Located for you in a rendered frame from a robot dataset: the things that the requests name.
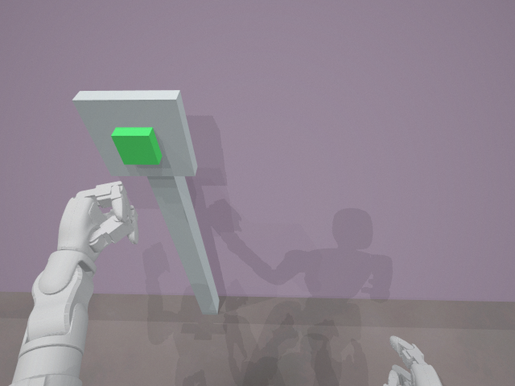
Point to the left robot forearm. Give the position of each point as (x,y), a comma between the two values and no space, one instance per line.
(53,344)

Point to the panel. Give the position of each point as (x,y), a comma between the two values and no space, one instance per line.
(102,112)

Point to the button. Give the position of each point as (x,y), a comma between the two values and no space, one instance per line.
(137,145)

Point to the robot left hand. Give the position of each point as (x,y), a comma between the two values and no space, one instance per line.
(85,228)

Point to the robot right hand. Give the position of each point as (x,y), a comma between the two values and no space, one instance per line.
(421,374)

